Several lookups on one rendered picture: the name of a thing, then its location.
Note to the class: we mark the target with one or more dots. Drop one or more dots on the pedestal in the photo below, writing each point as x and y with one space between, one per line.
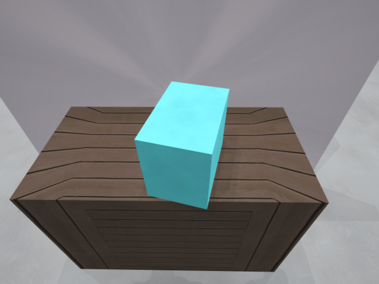
86 192

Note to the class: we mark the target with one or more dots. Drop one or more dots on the carton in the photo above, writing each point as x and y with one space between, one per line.
179 145

